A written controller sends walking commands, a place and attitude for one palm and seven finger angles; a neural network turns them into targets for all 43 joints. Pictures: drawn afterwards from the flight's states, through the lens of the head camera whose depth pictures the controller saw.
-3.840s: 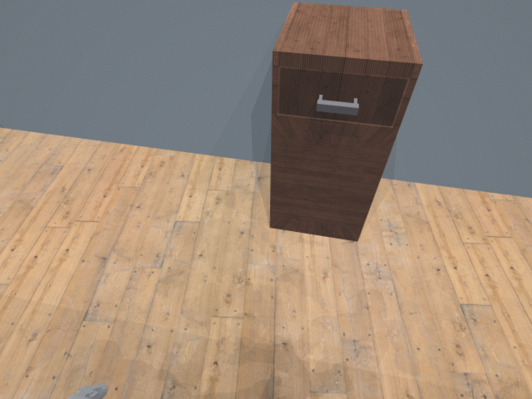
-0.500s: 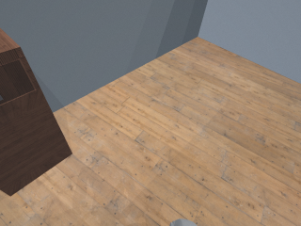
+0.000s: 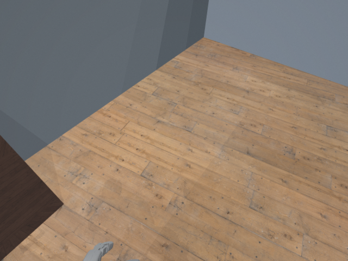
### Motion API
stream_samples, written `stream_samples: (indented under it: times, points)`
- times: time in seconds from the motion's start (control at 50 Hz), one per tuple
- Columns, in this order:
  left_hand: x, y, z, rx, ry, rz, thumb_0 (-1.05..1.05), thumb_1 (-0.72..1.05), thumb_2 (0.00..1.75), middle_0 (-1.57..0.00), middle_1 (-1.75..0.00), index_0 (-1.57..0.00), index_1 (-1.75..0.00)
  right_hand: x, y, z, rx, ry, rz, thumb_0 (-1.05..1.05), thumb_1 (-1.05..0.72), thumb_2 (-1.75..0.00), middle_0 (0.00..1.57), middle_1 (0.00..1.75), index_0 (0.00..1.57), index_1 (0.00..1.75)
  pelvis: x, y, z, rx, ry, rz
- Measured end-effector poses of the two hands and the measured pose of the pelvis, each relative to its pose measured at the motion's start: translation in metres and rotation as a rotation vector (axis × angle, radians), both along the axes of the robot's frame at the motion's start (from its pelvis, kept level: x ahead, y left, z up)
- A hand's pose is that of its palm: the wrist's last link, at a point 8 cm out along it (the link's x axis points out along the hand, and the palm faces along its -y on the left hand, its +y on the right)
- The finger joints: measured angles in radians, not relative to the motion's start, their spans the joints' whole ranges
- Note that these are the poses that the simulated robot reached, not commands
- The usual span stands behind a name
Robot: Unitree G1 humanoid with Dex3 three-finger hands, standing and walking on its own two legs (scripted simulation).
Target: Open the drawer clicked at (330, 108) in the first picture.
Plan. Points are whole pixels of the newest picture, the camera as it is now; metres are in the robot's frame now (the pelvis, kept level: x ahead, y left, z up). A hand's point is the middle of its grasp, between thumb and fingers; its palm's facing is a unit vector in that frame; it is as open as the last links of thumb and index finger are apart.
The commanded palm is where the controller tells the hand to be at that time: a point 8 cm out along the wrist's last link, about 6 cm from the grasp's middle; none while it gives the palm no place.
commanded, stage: turn to face it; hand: left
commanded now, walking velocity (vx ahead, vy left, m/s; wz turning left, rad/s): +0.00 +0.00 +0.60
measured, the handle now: out of the picture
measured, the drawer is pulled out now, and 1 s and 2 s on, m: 0.00 0.00 0.00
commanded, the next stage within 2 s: take the last steps up to it in 1.54 s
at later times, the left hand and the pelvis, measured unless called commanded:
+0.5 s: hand out of the picture +0.01 +0.27 -0.16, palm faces +0.32 -0.91 -0.26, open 7.4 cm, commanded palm none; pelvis +0.01 +0.03 +0.01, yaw +16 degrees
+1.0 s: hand out of the picture -0.05 +0.15 -0.14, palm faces +0.57 -0.78 -0.27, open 7.4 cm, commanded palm none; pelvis +0.00 -0.05 +0.01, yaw +36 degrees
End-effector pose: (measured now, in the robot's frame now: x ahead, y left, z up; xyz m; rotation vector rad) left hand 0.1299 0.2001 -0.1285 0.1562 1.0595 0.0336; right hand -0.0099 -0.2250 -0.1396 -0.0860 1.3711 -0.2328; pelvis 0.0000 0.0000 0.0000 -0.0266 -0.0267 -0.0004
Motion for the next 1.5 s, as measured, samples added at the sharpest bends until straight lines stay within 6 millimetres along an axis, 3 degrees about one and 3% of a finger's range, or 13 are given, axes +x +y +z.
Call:
stream_samples:
  times: [0.08,0.16,0.3,0.42,0.56,0.72,0.78,0.9,1.04,1.18,1.26,1.38,1.5]
  points:
    - [-0.023,0.019,-0.016,-0.038,0.026,0.097,0.01,0.9,0.9,-0.2,-0.3,-0.2,-0.3,0.031,0.01,0.006,-0.03,-0.021,0.084,0.0,-0.91,-0.9,0.19,0.3,0.2,0.29,0.004,0.012,-0.004,-0.019,0.006,0.061]
    - [-0.057,0.052,-0.032,-0.03,0.1,0.197,0.0,0.91,0.9,-0.2,-0.3,-0.2,-0.3,0.055,0.019,0.011,-0.07,-0.054,0.154,0.0,-0.92,-0.9,0.2,0.3,0.2,0.29,0.005,0.027,-0.01,-0.02,0.023,0.1]
    - [-0.11,0.1,-0.013,0.045,0.219,0.301,0.0,0.92,0.9,-0.19,-0.29,-0.2,-0.3,0.08,0.029,0.032,-0.094,-0.071,0.23,0.0,-0.91,-0.9,0.2,0.3,0.2,0.29,0.008,0.038,0.01,-0.025,0.04,0.165]
    - [-0.136,0.113,0.0,0.086,0.23,0.384,0.01,0.91,0.9,-0.19,-0.29,-0.2,-0.3,0.102,0.028,0.036,-0.088,-0.086,0.3,0.0,-0.9,-0.9,0.2,0.3,0.2,0.3,0.009,0.036,0.015,-0.025,0.038,0.23]
    - [-0.137,0.097,0.007,0.093,0.175,0.44,0.01,0.91,0.9,-0.19,-0.29,-0.19,-0.3,0.128,0.014,0.031,-0.073,-0.114,0.376,0.0,-0.9,-0.9,0.2,0.3,0.2,0.3,0.005,0.019,0.013,-0.01,0.038,0.315]
    - [-0.129,0.049,0.017,0.108,0.062,0.493,0.01,0.91,0.9,-0.19,-0.3,-0.2,-0.3,0.159,-0.019,0.011,-0.035,-0.132,0.462,0.0,-0.9,-0.9,0.2,0.3,0.2,0.3,0.002,-0.022,0.004,0.015,0.045,0.419]
    - [-0.142,0.028,0.021,0.123,0.053,0.527,0.01,0.91,0.9,-0.2,-0.3,-0.2,-0.3,0.174,-0.029,0.004,-0.022,-0.139,0.5,0.0,-0.9,-0.9,0.2,0.3,0.2,0.29,0.0,-0.037,0.001,0.023,0.038,0.461]
    - [-0.182,-0.004,0.029,0.114,0.105,0.615,0.01,0.9,0.9,-0.2,-0.3,-0.2,-0.3,0.197,-0.03,0.011,0.004,-0.141,0.596,0.0,-0.91,-0.9,0.19,0.3,0.2,0.29,0.0,-0.052,0.011,0.058,0.021,0.552]
    - [-0.236,-0.023,0.022,0.085,0.168,0.735,0.01,0.9,0.9,-0.2,-0.3,-0.2,-0.3,0.216,-0.004,0.013,0.003,-0.11,0.734,0.0,-0.91,-0.9,0.19,0.3,0.19,0.29,-0.006,-0.053,0.011,0.068,0.029,0.653]
    - [-0.314,-0.026,-0.006,0.031,0.265,0.872,0.01,0.9,0.9,-0.2,-0.3,-0.2,-0.3,0.238,0.066,0.018,-0.001,-0.212,0.898,0.0,-0.91,-0.9,0.19,0.3,0.19,0.29,-0.026,-0.033,-0.003,0.026,0.038,0.737]
    - [-0.345,-0.024,-0.014,0.014,0.328,0.923,0.01,0.91,0.9,-0.2,-0.3,-0.2,-0.3,0.235,0.095,0.027,0.008,-0.273,0.951,0.0,-0.91,-0.9,0.19,0.3,0.2,0.29,-0.036,-0.029,-0.003,0.028,0.031,0.757]
    - [-0.346,-0.02,-0.001,0.014,0.286,0.949,0.01,0.91,0.9,-0.19,-0.29,-0.2,-0.3,0.216,0.106,0.031,0.03,-0.258,0.969,0.0,-0.9,-0.9,0.2,0.3,0.2,0.29,-0.042,-0.026,0.008,0.019,0.018,0.787]
    - [-0.323,-0.023,0.008,0.037,0.221,0.949,0.01,0.91,0.9,-0.19,-0.29,-0.2,-0.3,0.198,0.091,0.017,0.062,-0.19,0.957,0.0,-0.9,-0.9,0.2,0.3,0.2,0.3,-0.039,-0.035,0.008,0.03,0.017,0.817]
